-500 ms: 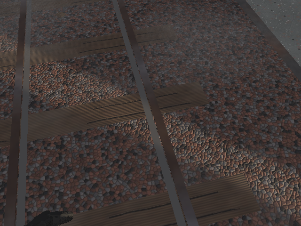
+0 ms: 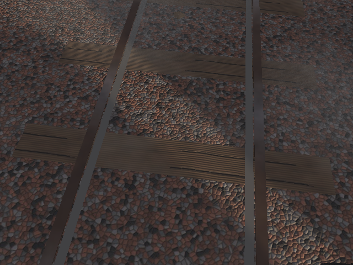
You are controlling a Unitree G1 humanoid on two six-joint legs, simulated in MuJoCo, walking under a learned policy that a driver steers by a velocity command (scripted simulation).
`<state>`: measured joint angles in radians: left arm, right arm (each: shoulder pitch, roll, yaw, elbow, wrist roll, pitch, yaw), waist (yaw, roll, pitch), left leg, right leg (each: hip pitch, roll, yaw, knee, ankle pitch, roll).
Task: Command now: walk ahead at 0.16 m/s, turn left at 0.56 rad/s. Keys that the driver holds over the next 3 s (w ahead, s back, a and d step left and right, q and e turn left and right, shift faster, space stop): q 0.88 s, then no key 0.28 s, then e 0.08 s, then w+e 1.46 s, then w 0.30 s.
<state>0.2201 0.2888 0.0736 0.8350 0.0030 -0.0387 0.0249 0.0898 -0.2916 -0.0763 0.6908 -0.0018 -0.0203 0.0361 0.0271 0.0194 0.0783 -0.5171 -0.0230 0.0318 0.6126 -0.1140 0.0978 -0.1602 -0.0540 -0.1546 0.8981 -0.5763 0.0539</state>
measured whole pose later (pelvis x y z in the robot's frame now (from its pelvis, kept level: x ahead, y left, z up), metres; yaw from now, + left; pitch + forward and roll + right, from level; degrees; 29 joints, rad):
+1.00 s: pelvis +0.09 +0.00 +0.02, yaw +35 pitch +2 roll -1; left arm 0.14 0.33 0.09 0.73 0.00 0.02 0.03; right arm 0.18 -0.29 -0.07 0.60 0.00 0.03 0.00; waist 0.00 -0.05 0.06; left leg -0.30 -0.03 -0.03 0.52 -0.26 0.04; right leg -0.50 -0.05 -0.01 1.08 -0.50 0.07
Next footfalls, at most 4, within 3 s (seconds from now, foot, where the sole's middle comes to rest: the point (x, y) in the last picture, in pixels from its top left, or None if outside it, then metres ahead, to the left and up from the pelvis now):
0.46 right None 0.20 -0.14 -0.75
0.88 left None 0.07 0.11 -0.75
1.26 right None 0.21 -0.08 -0.75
1.82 right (187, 248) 0.48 -0.01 -0.75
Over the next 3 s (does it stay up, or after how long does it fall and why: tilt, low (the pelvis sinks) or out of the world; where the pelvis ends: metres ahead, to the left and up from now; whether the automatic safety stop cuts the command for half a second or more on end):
stays up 0.92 0.01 0.02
